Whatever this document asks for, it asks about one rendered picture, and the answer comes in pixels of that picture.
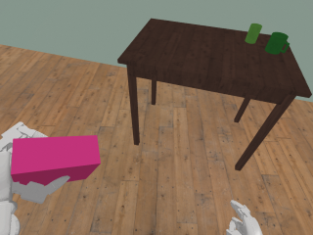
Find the sponge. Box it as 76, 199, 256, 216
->
11, 135, 101, 186

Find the left robot hand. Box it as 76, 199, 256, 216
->
0, 121, 70, 204

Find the table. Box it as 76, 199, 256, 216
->
117, 19, 312, 171

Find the robot left forearm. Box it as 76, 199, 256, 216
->
0, 200, 21, 235

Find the right robot hand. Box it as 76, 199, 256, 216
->
226, 200, 263, 235

